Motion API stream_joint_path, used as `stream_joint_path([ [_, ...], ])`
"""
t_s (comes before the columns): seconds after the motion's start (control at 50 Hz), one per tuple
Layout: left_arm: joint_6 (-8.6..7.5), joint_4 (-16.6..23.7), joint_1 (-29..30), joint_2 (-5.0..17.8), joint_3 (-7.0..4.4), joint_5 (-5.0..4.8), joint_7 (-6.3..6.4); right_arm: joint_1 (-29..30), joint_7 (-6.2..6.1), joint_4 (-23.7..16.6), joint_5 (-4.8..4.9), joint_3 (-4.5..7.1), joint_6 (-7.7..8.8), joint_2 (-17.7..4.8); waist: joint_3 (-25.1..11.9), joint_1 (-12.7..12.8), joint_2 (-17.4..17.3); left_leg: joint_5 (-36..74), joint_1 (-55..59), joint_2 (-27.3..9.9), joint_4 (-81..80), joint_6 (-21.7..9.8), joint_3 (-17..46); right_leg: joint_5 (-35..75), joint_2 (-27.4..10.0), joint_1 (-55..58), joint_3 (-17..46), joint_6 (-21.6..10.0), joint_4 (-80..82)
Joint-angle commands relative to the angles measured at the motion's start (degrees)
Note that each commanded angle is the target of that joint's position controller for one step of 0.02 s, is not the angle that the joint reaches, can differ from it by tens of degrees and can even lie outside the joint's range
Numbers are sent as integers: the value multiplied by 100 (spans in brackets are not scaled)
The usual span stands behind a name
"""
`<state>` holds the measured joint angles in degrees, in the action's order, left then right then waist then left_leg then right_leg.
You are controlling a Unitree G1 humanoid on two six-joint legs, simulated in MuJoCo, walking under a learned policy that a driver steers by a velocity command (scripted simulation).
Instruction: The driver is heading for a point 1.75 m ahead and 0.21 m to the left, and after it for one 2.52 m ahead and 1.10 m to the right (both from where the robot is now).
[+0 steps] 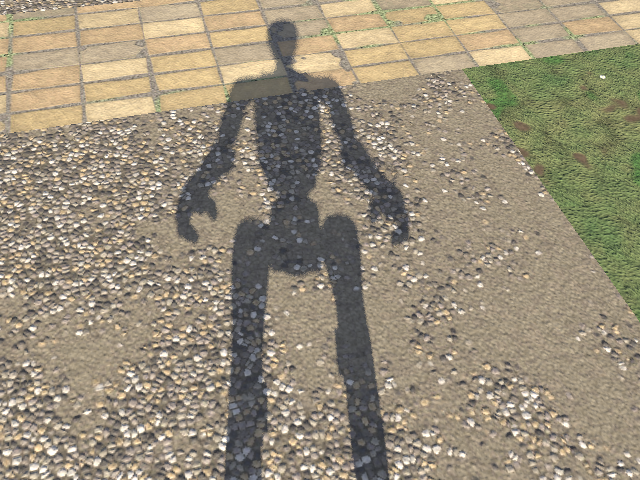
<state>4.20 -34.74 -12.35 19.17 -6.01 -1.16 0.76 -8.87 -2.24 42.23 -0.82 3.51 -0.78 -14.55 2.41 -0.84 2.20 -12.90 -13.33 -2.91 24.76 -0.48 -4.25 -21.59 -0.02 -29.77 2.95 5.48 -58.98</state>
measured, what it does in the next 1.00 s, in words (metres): steps on the spot: right foot, then left foot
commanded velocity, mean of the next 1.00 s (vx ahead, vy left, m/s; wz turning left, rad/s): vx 0.04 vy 0.00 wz -0.14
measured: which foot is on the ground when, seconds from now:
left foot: down 0.00-0.16, up 0.18-0.52, down 0.54-1.00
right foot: up 0.00-0.14, down 0.16-1.00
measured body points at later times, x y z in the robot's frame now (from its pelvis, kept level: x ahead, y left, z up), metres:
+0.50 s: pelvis +0.00 -0.05 +0.00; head +0.01 -0.05 +0.45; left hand +0.19 +0.19 -0.10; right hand +0.08 -0.34 -0.12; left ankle +0.00 +0.09 -0.73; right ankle -0.01 -0.15 -0.74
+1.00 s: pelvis +0.02 -0.02 +0.00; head +0.03 -0.02 +0.44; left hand +0.15 +0.24 -0.13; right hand +0.11 -0.29 -0.13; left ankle +0.01 +0.08 -0.74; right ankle -0.01 -0.15 -0.74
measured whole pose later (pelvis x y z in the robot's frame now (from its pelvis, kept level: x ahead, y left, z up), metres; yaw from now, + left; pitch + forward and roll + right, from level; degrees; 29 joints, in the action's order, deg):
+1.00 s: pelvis +0.02 -0.02 +0.00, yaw -6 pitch -2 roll +0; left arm 1.7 -51.2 -9.7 14.7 -3.0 0.3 2.1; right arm -7.9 0.1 52.7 -0.3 0.6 0.9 -14.2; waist 2.6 0.0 0.2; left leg -17.1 -8.1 0.6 27.3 -1.6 -1.7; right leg -15.9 0.2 -8.4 1.8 0.8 -26.4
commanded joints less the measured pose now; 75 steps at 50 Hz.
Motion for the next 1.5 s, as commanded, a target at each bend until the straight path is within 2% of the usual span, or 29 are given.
stream_joint_path([
  [0.02,-116,709,584,174,47,33,-65,20,13,-326,39,342,12,-1255,-590,-256,-1290,2009,947,-1370,-599,-1212,825,-232,-166,-32,-310,-19,905],
  [0.1,-95,590,265,243,12,29,-105,85,125,-249,207,350,29,-1346,-648,-72,-1320,2253,793,-1433,-265,-1129,782,163,20,919,-546,-327,2356],
  [0.14,-107,396,-124,286,-17,56,-100,-25,147,-107,294,258,50,-1106,-689,150,-1030,1858,309,-1194,247,-676,507,1481,139,2063,-546,-661,3902],
  [0.16,-117,414,-242,585,-77,65,-43,-266,185,-62,115,142,93,-766,-996,52,-143,655,-440,-813,1057,-142,75,2988,-578,3105,410,-859,3922],
  [0.18,-126,602,-103,997,-90,145,34,-268,258,-229,-202,-28,147,-395,-1051,-115,1517,-2348,-1758,-186,2405,411,-234,5318,-1950,3623,1875,-1599,3546],
  [0.2,-249,528,-233,734,-21,318,-28,138,171,-298,-29,120,127,-819,-1263,345,1104,-2598,-1750,-145,3163,517,405,4588,-2286,2804,1995,-2423,3716],
  [0.22,-352,453,-15,607,29,325,-71,261,131,-263,124,196,77,-1040,-916,267,755,-2314,-1777,-194,3537,516,528,3869,-1874,2550,1593,-2294,3869],
  [0.24,-411,379,270,526,51,262,-72,189,103,-179,140,219,30,-1011,-723,148,687,-1946,-1842,-206,3543,494,587,3320,-1545,2403,1274,-1996,3924],
  [0.28,-459,332,610,431,117,183,-47,-22,47,-11,60,242,-59,-976,-572,2,593,-1331,-1591,-171,3600,559,635,3498,-1316,2074,944,-1814,3960],
  [0.32,-476,254,704,209,195,205,-14,-234,55,77,86,199,-57,-801,-680,-104,570,-951,-1228,-124,3256,598,595,3463,-1135,1995,680,-1774,3973],
  [0.34,-477,215,738,151,210,204,-8,-219,59,89,95,160,-53,-709,-682,-78,584,-875,-1100,-138,2860,599,581,3284,-1071,2025,622,-1746,3956],
  [0.36,-468,138,640,114,218,189,1,-173,74,91,84,109,-40,-621,-747,11,574,-788,-941,-143,2412,579,528,2435,-1019,2061,644,-1735,4069],
  [0.38,-452,42,471,198,193,173,2,-33,95,58,87,77,-23,-598,-681,158,613,-797,-873,-94,2081,537,433,1276,-1027,2059,809,-1773,4263],
  [0.42,-418,-120,189,610,67,114,-6,181,124,-51,153,106,42,-811,-329,363,815,-1118,-1133,52,1868,385,271,-507,-1241,2083,1433,-1909,4649],
  [0.44,-423,-152,257,511,108,137,-3,274,128,-78,162,106,83,-839,-100,352,714,-1218,-1166,2,1637,297,363,-541,-1302,2018,1583,-1908,4671],
  [0.48,-446,-201,471,293,194,136,2,138,141,11,117,50,170,-668,-51,185,446,-928,-717,-2,848,170,390,72,-1208,1922,1447,-1822,4450],
  [0.52,-465,-286,650,103,276,109,6,-385,172,243,-6,8,242,-554,-359,-174,263,485,556,61,-346,61,379,1069,-877,1534,1002,-1491,3986],
  [0.54,-510,-339,515,-54,324,178,-14,-568,160,263,-67,36,260,-814,-582,-130,-65,1500,1172,-368,-364,-42,899,1360,-589,1289,705,-1157,3569],
  [0.56,-545,-315,251,-177,326,263,-23,-378,152,287,5,114,247,-1218,-599,286,-978,1472,898,-613,-155,-330,1112,909,-4,1335,80,-830,3317],
  [0.58,-532,-361,344,-129,341,305,-1,-114,179,217,43,37,244,-898,-595,215,-1168,710,377,-680,-331,-576,1291,748,46,1752,-5,-635,3258],
  [0.6,-504,-392,464,8,301,263,12,114,195,149,13,-38,250,-688,-388,186,-1115,427,174,-584,-390,-529,1235,858,33,1822,-7,-596,3211],
  [0.64,-426,-480,459,154,245,208,60,153,211,153,7,-55,294,-719,-263,110,-922,665,125,-373,-263,-347,1020,1406,-25,1849,55,-651,3163],
  [0.7,-382,-612,335,126,232,177,69,-82,203,303,47,-86,346,-733,-392,56,-511,1247,309,-231,-25,-237,812,2102,-134,2019,157,-712,3227],
  [0.82,-333,-960,256,119,202,153,86,47,203,472,56,-128,262,-697,-411,52,-201,1597,448,-140,15,-248,718,2427,-191,2233,180,-650,3317],
  [1.06,-313,-1692,303,191,173,147,188,154,189,1012,48,-146,209,-666,-268,78,-258,1247,423,-56,-260,-242,692,2153,-234,2359,135,-572,3532],
  [1.42,-384,-2559,191,76,267,139,217,-116,104,1510,46,-205,184,-644,-83,74,-256,505,252,-2,-537,-283,761,1625,-211,2119,7,-483,3700],
  [1.46,-383,-2650,96,2,281,102,226,-276,68,1578,93,-156,149,-757,-134,24,-439,-1257,275,0,-737,-439,903,395,60,1904,-323,-512,3338],
  [1.48,-404,-2600,180,-9,282,85,223,-374,52,1583,134,-93,135,-931,27,-46,-694,-2367,220,-252,-990,-643,1313,-224,197,1476,-503,-537,2905],
  [1.5,-459,-2495,349,-18,288,79,209,-557,44,1595,161,-38,143,-1078,218,-137,-974,-3253,241,-766,-1395,-927,2019,-462,205,933,-610,-566,2355],
])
